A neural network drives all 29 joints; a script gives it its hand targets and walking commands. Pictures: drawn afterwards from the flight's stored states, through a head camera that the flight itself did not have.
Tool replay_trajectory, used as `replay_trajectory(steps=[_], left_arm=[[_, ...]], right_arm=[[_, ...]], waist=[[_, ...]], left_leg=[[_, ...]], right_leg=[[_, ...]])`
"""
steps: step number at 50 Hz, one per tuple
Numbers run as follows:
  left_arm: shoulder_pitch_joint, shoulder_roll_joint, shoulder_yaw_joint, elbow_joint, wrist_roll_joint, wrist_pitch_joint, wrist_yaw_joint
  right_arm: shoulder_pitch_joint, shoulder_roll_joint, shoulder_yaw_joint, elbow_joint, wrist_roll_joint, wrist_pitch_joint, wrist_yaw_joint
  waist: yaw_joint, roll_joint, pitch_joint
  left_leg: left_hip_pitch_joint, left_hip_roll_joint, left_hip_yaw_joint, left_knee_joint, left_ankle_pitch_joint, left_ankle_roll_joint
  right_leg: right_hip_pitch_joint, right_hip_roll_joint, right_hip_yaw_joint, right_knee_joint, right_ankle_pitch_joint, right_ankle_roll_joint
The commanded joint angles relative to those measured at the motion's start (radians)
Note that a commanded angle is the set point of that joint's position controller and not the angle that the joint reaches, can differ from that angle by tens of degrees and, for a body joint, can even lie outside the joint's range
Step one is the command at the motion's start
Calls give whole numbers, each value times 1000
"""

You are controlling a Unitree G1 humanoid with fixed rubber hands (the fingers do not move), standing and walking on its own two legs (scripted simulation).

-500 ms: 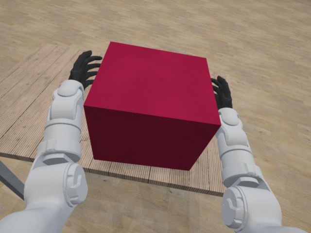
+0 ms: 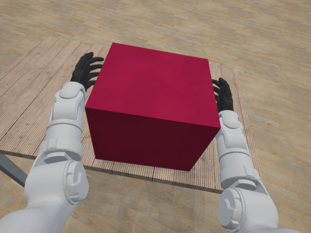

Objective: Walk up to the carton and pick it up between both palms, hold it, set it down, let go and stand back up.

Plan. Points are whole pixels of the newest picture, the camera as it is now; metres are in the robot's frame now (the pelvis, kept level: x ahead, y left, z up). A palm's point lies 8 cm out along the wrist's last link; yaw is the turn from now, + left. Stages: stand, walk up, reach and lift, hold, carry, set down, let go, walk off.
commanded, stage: set down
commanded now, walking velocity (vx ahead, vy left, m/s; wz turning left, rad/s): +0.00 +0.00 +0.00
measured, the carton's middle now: (152, 108) +0.43 +0.00 +0.07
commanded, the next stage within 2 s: none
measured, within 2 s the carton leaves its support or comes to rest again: rests again in 0.90 s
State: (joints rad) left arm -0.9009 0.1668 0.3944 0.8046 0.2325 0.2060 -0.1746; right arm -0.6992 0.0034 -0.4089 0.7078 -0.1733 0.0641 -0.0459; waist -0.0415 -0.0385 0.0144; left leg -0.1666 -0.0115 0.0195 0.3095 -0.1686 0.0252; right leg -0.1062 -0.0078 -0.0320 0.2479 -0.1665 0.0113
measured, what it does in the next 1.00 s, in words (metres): stands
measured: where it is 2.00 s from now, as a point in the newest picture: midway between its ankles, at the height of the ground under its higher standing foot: outside the picture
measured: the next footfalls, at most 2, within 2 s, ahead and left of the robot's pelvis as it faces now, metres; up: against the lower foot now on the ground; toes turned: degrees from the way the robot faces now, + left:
none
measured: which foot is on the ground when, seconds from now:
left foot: down 0.00-1.00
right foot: down 0.00-1.00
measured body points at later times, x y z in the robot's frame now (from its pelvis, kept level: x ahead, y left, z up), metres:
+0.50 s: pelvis -0.01 +0.00 +0.00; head +0.03 +0.02 +0.45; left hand +0.45 +0.18 +0.14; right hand +0.40 -0.19 +0.10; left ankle -0.01 +0.10 -0.75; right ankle -0.03 -0.12 -0.75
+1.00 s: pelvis +0.00 +0.00 +0.00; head +0.03 +0.02 +0.45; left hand +0.45 +0.19 +0.13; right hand +0.40 -0.18 +0.10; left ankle -0.01 +0.10 -0.75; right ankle -0.03 -0.12 -0.75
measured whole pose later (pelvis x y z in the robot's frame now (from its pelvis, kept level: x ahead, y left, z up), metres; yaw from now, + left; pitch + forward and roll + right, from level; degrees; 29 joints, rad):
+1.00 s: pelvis +0.00 +0.00 +0.00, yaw +0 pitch +2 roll +0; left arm -0.90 0.15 0.46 0.87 0.30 0.09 -0.22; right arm -0.67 0.07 -0.54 0.70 -0.31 -0.03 -0.01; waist -0.03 -0.05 0.03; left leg -0.19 -0.01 0.03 0.30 -0.16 0.03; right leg -0.13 -0.02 -0.05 0.26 -0.17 0.01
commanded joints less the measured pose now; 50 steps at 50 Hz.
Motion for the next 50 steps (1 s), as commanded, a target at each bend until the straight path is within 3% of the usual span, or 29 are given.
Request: replay_trajectory(steps=[1,10,21,50], left_arm=[[-426,-455,-217,-42,-24,-34,-90],[-435,-454,-212,-18,-16,-68,-96],[-442,-452,-172,23,12,-100,-89],[-375,-467,-120,42,78,-142,-77]], right_arm=[[-611,425,277,-188,-7,-78,67],[-591,450,267,-181,-34,-99,59],[-577,455,219,-156,-75,-119,72],[-447,456,123,-68,-155,-153,92]], waist=[[-5,48,-455],[-5,58,-459],[12,61,-435],[-1,88,-336]], left_leg=[[172,-14,61,32,392,-73],[145,-17,65,29,373,-70],[141,-10,73,13,325,-64],[191,4,67,17,339,-69]], right_leg=[[166,35,-68,51,371,48],[168,27,-68,65,386,54],[131,26,-76,52,294,49],[34,30,-97,24,197,44]])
